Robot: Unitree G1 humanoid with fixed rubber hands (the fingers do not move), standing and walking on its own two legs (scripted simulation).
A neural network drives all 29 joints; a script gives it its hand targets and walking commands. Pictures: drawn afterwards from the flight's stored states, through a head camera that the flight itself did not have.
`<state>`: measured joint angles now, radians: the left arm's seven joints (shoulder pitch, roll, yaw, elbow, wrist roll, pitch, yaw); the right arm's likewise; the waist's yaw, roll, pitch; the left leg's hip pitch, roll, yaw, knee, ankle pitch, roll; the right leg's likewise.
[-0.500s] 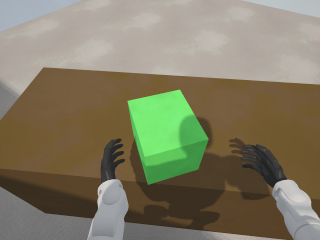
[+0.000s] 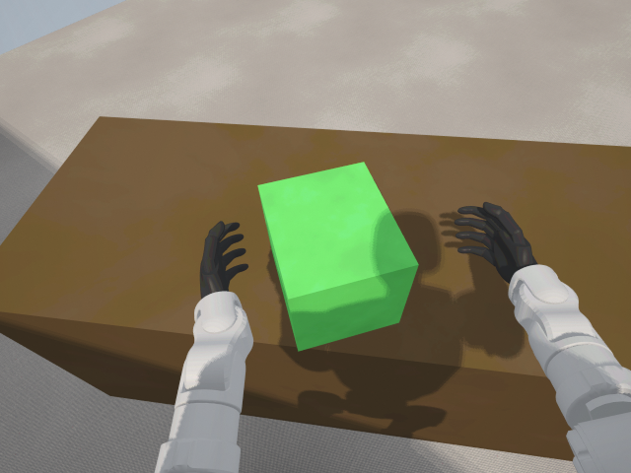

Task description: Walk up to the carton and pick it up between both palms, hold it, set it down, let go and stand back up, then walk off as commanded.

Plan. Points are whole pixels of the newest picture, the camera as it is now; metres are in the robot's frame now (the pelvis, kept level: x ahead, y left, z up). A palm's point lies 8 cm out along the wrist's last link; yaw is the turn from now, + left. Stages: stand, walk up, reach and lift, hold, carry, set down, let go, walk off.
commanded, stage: reach and lift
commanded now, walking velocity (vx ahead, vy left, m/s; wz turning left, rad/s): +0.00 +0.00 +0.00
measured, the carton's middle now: (331, 256) +0.44 +0.08 -0.06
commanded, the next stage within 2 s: none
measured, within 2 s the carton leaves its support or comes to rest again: neither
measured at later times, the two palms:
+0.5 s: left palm (206, 247) +0.34 +0.22 +0.08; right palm (474, 195) +0.47 -0.11 +0.09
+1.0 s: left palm (212, 222) +0.37 +0.23 +0.08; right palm (446, 169) +0.50 -0.08 +0.10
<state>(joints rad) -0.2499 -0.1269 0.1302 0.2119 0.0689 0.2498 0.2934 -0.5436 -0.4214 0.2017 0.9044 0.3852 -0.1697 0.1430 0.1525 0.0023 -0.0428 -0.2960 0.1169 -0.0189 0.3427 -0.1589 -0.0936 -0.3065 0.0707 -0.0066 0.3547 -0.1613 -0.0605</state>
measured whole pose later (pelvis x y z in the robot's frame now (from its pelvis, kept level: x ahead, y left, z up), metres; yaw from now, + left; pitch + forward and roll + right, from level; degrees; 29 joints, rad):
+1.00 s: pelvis +0.00 +0.00 -0.01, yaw +2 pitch +17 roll -1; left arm -0.77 -0.08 0.23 0.76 0.02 0.13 0.27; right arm -1.10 -0.36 0.15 1.34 0.32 -0.05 0.08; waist 0.27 0.04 -0.18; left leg -0.54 0.12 -0.02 0.38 -0.14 -0.10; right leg -0.51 0.07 -0.03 0.35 -0.14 -0.06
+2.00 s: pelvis +0.00 -0.01 -0.03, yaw +3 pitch +26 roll -1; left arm -0.77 -0.17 0.39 1.00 0.17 -0.25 0.28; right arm -1.10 -0.23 -0.08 1.56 0.02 -0.36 0.03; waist 0.22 0.00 -0.22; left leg -0.82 0.13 0.01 0.57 -0.19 -0.08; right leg -0.78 0.07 -0.04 0.56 -0.22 -0.07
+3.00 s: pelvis +0.03 -0.02 -0.01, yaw +6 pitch +22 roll +1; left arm -0.63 -0.28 0.66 0.76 0.49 -0.29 0.15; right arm -0.90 -0.04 -0.54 1.31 -0.47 -0.51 -0.02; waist 0.16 -0.02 -0.11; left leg -0.59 0.11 0.10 0.32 -0.08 -0.03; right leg -0.57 0.05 -0.07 0.37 -0.18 -0.09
